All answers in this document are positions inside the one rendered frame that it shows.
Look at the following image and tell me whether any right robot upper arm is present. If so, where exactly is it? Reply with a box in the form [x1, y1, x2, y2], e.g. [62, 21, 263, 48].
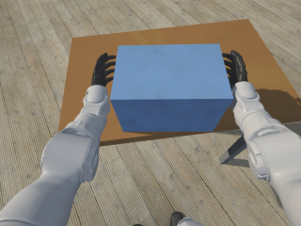
[246, 131, 301, 226]

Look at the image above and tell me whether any robot right hand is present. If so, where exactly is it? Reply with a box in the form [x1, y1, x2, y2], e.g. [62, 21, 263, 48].
[222, 50, 248, 89]

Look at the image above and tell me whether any robot left hand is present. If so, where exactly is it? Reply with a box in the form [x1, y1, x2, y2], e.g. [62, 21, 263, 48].
[91, 53, 116, 87]

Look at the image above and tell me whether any left robot upper arm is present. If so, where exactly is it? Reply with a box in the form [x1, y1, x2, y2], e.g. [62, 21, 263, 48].
[0, 133, 100, 226]

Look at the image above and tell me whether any robot right foot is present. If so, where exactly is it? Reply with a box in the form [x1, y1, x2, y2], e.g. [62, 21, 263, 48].
[170, 211, 183, 226]

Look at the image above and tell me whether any carton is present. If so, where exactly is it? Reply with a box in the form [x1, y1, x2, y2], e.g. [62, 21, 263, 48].
[110, 43, 233, 132]

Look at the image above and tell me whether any robot left forearm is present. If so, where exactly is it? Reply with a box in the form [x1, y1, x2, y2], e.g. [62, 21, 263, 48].
[40, 85, 111, 172]

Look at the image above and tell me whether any robot right forearm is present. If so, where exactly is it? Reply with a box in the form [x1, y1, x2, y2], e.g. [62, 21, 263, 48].
[230, 81, 301, 144]

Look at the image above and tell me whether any table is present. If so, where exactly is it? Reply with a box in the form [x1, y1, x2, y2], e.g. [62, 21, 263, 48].
[57, 19, 301, 164]

